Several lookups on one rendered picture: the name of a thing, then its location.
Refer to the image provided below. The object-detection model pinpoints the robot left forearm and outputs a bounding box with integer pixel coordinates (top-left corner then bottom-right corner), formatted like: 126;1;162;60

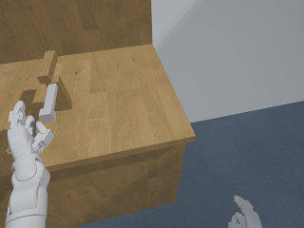
5;153;50;228

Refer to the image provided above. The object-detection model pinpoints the tap lever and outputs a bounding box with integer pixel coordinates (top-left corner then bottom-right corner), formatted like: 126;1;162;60
39;84;58;124

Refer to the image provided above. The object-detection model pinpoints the robot right hand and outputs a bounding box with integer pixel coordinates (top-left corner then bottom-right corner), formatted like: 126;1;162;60
228;195;264;228

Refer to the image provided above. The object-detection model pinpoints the robot left hand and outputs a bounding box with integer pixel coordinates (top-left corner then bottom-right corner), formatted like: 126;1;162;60
7;101;54;161

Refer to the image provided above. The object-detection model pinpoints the counter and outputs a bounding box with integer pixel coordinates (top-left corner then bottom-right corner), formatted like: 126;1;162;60
0;0;196;228

